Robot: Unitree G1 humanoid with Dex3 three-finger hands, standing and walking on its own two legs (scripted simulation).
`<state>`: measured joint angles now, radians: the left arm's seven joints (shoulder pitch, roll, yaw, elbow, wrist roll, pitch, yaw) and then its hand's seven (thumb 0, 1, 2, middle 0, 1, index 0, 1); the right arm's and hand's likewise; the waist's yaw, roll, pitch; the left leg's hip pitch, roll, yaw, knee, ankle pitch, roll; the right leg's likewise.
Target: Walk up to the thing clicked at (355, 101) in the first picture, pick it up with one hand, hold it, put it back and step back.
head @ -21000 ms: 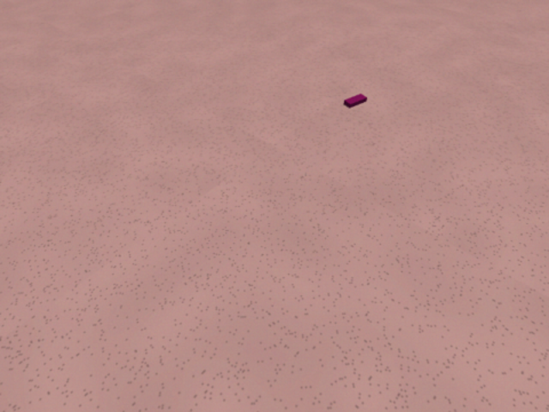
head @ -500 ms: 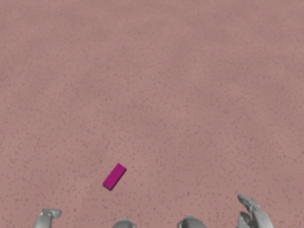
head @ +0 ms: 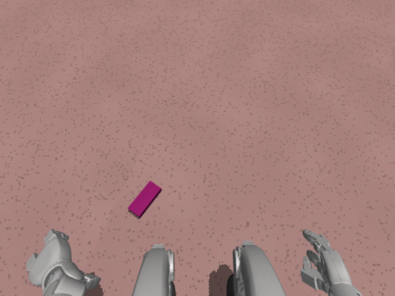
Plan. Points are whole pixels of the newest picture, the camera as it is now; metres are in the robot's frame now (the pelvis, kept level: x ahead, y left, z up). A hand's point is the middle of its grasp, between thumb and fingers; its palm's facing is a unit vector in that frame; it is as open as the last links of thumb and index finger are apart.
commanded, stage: rise first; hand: left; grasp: from above
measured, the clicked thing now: (145, 198) +0.48 +0.22 -0.60
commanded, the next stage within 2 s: approach in 1.66 s
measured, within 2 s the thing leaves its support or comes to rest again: neither
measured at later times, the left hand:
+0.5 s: hand (109, 219) +0.34 +0.28 -0.34, palm faces -0.11 -0.38 -0.92, open 14.0 cm
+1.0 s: hand (119, 207) +0.40 +0.28 -0.41, palm faces -0.17 -0.40 -0.90, open 14.0 cm
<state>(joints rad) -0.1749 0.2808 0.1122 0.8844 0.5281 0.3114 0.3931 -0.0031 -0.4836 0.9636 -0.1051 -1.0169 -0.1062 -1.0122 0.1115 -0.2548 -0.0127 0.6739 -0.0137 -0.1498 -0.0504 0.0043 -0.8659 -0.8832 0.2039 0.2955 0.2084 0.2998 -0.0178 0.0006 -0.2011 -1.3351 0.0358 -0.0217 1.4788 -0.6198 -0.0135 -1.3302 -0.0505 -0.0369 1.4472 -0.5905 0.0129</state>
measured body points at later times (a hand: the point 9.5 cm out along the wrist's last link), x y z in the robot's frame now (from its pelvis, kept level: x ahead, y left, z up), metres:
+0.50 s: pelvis -0.07 +0.00 -0.20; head +0.14 +0.02 +0.20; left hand +0.35 +0.30 -0.29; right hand +0.00 -0.27 -0.33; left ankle +0.03 +0.12 -0.58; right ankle +0.04 -0.13 -0.58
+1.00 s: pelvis -0.06 +0.00 -0.26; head +0.19 +0.01 +0.11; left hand +0.41 +0.29 -0.36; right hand -0.07 -0.27 -0.38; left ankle +0.03 +0.12 -0.58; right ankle +0.04 -0.13 -0.58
